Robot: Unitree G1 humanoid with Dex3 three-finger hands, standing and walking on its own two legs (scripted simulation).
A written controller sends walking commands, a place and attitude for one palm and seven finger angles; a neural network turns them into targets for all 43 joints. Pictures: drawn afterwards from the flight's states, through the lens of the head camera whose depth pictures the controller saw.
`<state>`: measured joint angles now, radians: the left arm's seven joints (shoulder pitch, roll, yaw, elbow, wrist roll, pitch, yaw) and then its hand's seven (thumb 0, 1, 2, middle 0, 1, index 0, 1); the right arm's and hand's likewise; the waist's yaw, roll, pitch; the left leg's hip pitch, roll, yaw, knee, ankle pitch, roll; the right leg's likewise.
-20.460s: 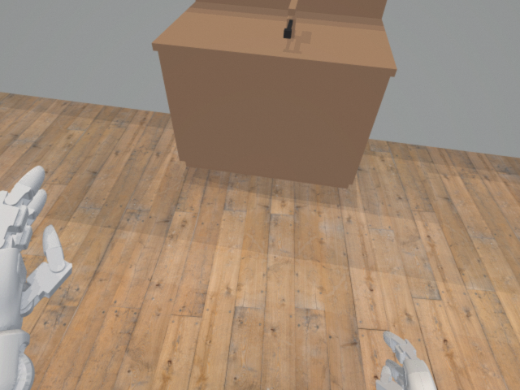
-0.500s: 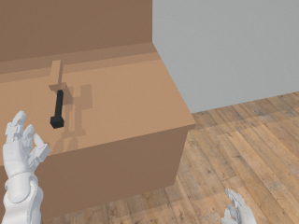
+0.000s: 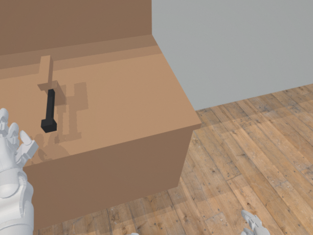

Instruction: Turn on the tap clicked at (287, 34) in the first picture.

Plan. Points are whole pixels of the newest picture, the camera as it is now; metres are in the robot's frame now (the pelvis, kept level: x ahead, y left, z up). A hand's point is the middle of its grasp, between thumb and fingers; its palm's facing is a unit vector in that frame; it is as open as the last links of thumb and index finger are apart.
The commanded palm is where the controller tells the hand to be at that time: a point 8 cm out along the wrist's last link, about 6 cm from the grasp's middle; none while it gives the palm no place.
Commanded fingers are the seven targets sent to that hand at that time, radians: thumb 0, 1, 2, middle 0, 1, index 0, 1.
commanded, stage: reach beside the lever's end, fingers flat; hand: left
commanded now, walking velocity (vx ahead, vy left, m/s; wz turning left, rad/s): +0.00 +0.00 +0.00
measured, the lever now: (49, 125) +0.37 +0.32 +0.06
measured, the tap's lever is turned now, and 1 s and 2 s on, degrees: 0 0 19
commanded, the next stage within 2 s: push the lever round in 0.64 s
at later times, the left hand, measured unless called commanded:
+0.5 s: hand (33, 136) +0.33 +0.35 +0.06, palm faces +0.56 -0.83 -0.09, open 7.8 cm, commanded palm +0.28 +0.38 +0.06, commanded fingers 0.00 0.90 0.90 -0.15 -0.15 -0.15 -0.15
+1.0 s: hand (37, 138) +0.33 +0.33 +0.06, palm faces +0.55 -0.83 -0.07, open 7.8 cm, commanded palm +0.28 +0.36 +0.06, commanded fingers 0.00 0.90 0.90 -0.15 -0.15 -0.15 -0.15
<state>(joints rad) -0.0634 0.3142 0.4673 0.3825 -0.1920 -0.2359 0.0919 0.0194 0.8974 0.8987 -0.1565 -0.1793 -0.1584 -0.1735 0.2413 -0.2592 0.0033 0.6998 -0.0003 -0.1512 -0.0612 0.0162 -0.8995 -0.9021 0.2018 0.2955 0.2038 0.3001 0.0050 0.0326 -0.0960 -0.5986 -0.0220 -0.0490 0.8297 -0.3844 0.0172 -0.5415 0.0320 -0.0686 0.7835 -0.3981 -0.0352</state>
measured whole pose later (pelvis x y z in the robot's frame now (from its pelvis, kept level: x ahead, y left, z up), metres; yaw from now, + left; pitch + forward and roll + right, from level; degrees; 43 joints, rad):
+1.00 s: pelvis +0.00 +0.02 -0.01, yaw +0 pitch +12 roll -3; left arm -0.16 0.32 0.46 0.48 -0.17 -0.29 0.09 0.02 0.90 0.90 -0.15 -0.15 -0.15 -0.15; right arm 0.25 -0.24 0.01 0.67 -0.01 -0.09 -0.05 0.01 -0.90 -0.90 0.20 0.30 0.20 0.30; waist -0.01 0.03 -0.12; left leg -0.70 -0.03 -0.05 0.92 -0.42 0.04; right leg -0.63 0.03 -0.07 0.83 -0.41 -0.01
